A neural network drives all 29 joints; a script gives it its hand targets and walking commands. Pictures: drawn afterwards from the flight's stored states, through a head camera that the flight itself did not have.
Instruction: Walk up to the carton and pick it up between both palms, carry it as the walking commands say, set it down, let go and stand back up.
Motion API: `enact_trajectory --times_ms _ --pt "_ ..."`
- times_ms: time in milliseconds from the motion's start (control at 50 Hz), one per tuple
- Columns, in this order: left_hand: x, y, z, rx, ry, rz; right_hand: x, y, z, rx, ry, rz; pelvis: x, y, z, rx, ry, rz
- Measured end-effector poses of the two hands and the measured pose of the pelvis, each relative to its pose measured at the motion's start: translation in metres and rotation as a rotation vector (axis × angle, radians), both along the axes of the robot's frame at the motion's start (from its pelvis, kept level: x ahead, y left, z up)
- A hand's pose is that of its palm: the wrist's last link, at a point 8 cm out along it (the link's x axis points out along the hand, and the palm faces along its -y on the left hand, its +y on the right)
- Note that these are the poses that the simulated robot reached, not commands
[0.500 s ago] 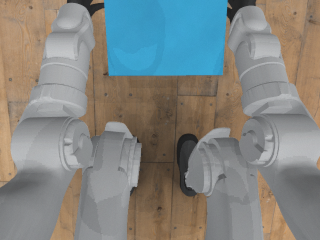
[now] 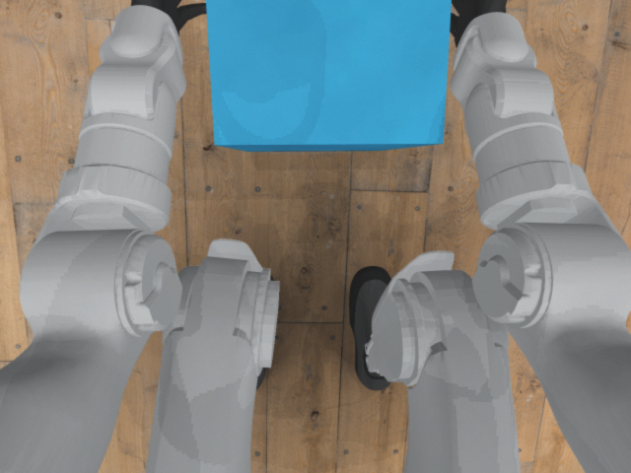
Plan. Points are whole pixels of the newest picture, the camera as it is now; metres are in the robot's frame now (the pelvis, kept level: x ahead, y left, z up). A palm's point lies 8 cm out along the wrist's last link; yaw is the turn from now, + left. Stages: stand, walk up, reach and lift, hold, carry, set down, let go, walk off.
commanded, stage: set down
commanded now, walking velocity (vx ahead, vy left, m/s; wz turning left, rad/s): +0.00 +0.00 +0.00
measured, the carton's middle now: (320, 53) +0.53 +0.02 -0.23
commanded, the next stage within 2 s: let go in 1.98 s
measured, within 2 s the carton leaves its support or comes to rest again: neither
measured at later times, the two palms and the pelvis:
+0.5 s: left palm (117, 28) +0.52 +0.22 -0.16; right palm (482, 38) +0.53 -0.13 -0.16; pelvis -0.01 +0.00 +0.01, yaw +1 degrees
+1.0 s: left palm out of the picture +0.53 +0.22 -0.06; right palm out of the picture +0.55 -0.14 -0.06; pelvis -0.01 +0.00 +0.06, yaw +1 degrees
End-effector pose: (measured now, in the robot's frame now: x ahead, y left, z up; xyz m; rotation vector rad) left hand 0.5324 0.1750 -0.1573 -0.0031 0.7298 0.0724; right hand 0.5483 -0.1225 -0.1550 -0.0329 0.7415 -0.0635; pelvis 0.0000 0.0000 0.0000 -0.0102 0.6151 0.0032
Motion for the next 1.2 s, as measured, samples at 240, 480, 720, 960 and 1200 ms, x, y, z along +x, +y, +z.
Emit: enact_trajectory --times_ms 240,480,720,960,1200 --pt "-0.002 0.0 -0.002 0.003 -0.029 0.005 -0.001 -0.001 -0.001 -0.006 -0.026 0.008 -0.004 -0.001 0.0 0.001 -0.027 0.002" --pt "-0.016 0.038 -0.006 0.085 0.009 0.082 -0.014 -0.01 -0.01 -0.031 -0.004 -0.006 -0.009 0.0 0.007 0.002 -0.025 0.013" --pt "-0.001 0.04 0.018 0.063 -0.037 0.083 -0.004 -0.022 0.014 -0.04 -0.045 -0.012 -0.011 0.003 0.01 -0.003 0.004 0.015" --pt "-0.001 0.043 0.084 0.073 -0.076 0.088 0.0 -0.017 0.084 -0.051 -0.094 -0.016 -0.006 0.003 0.052 -0.008 0.081 0.019" --pt "0.002 0.047 0.16 0.079 -0.084 0.078 0.002 -0.022 0.157 -0.051 -0.1 -0.021 0.001 0.004 0.116 -0.007 0.165 0.018"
